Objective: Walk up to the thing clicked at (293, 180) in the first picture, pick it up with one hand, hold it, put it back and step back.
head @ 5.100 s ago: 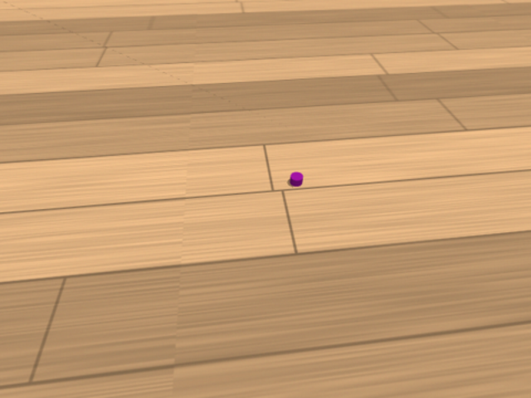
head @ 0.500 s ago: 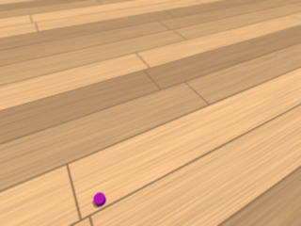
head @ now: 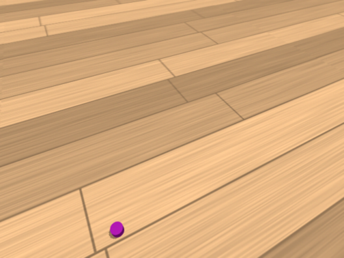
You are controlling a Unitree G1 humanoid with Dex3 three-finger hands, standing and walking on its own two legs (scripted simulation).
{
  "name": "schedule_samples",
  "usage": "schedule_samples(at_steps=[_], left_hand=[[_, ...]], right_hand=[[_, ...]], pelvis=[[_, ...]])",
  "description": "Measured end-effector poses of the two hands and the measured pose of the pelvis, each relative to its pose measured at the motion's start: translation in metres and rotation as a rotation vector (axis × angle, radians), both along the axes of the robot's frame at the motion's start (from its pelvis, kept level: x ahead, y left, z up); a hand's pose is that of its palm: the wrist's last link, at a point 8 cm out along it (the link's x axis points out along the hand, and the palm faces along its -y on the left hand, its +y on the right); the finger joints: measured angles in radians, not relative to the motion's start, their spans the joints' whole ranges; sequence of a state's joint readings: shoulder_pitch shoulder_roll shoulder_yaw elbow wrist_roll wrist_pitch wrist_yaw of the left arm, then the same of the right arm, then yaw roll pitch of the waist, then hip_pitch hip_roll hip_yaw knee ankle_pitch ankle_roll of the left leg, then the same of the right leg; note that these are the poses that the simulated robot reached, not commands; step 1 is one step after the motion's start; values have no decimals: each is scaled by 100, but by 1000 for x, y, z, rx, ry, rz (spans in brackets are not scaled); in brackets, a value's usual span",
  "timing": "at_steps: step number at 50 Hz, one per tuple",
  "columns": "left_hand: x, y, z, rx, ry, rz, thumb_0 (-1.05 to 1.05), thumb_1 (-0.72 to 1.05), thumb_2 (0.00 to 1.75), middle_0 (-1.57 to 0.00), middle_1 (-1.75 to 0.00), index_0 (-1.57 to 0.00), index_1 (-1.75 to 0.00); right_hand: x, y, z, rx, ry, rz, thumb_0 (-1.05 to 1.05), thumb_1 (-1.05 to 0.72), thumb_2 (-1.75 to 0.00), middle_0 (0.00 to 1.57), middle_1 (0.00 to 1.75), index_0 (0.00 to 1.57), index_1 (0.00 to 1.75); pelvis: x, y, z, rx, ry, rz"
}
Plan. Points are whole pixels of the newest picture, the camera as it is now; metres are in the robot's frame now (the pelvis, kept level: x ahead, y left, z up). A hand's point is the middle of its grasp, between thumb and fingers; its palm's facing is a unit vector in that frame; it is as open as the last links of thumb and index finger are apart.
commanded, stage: stand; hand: left
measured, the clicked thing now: (117, 229) +0.42 +0.31 -0.76
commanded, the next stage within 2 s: none
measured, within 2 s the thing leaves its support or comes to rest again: neither
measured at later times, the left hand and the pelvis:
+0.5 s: hand out of the picture +0.09 +0.25 -0.16, palm faces -0.03 -0.94 -0.34, open 7.3 cm; pelvis +0.01 +0.00 +0.00, yaw +0 degrees
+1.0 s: hand out of the picture +0.08 +0.25 -0.16, palm faces -0.04 -0.94 -0.34, open 7.3 cm; pelvis +0.01 -0.01 +0.00, yaw +0 degrees
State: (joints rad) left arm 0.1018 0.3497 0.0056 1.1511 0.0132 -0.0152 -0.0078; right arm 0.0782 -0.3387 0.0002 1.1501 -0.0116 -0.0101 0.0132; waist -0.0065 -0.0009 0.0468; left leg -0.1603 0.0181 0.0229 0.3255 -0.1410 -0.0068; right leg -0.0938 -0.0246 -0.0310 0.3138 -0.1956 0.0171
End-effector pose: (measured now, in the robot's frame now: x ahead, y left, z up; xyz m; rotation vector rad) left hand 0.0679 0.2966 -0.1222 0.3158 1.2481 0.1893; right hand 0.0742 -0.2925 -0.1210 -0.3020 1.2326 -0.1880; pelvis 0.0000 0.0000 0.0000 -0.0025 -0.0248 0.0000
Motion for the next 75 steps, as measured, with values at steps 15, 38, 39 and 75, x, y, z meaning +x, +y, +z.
schedule_samples(at_steps=[15, 38, 39, 75], left_hand=[[14, -4, 1, -2, -13, -5, 0, 90, 90, -21, -30, -21, -30], [16, -7, 2, 6, -13, -11, 0, 90, 90, -21, -30, -21, -30], [15, -7, 2, 6, -12, -11, 0, 90, 90, -21, -30, -21, -30], [7, -6, 2, 9, -2, -13, 0, 90, 90, -21, -30, -21, -30]], right_hand=[[15, -6, 3, -13, -15, -3, 0, -90, -90, 21, 30, 20, 30], [4, -10, 1, -10, 10, -13, 0, -90, -90, 21, 30, 20, 30], [3, -10, 1, -10, 11, -13, 0, -90, -90, 21, 30, 20, 30], [-2, -11, 1, -13, 12, -10, 0, -90, -90, 21, 30, 20, 30]], pelvis=[[11, -2, 0, 2, -5, -4], [12, -7, 1, 2, -9, -6], [12, -7, 1, 2, -9, -6], [10, -7, 1, 2, -11, -7]])
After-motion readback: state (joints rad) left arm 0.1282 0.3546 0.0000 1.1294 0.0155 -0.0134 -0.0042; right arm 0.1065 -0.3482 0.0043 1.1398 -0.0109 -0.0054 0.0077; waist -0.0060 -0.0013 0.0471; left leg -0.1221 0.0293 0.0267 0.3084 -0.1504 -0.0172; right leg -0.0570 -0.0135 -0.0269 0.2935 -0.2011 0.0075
